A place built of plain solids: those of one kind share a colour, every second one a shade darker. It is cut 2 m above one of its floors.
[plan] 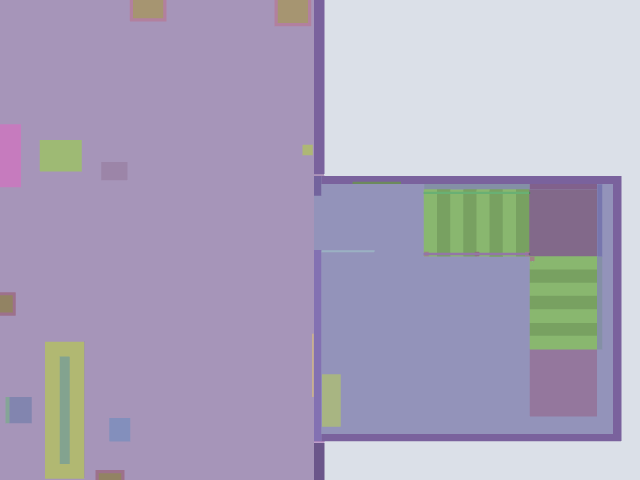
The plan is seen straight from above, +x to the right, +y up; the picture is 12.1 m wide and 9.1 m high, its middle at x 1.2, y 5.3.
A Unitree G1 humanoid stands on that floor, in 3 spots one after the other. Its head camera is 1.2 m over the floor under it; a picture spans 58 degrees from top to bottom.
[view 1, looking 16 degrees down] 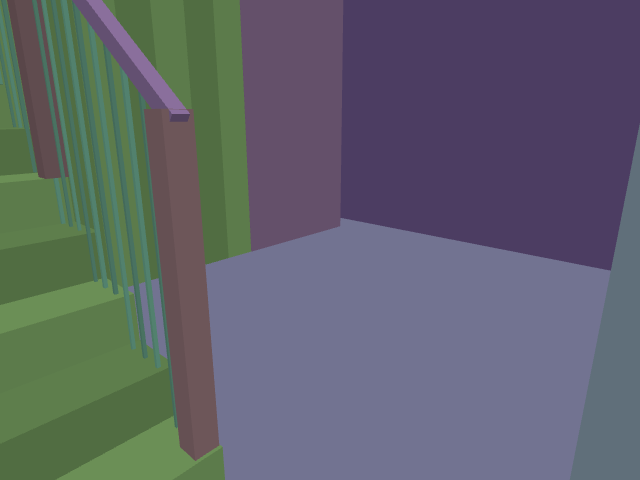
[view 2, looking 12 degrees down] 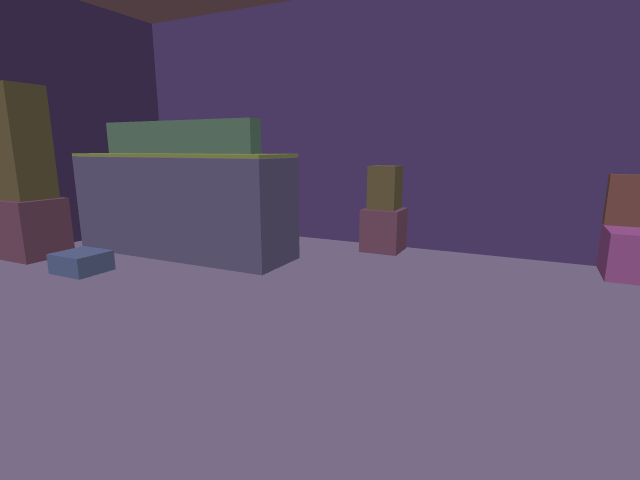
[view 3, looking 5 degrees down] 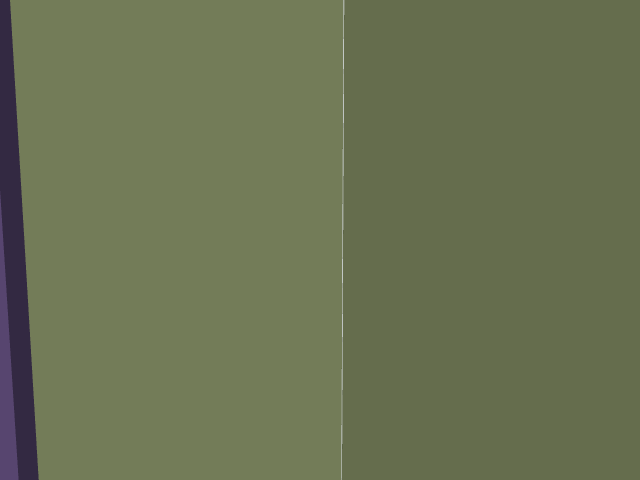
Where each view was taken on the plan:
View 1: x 2.17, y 5.62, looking -48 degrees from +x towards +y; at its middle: floor_slab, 4.35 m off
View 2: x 0.09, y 5.62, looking -154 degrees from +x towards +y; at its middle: lobby_floor_slab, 5.77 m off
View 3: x -3.96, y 8.60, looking -177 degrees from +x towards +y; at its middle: lobby_entrance_leaf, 1.18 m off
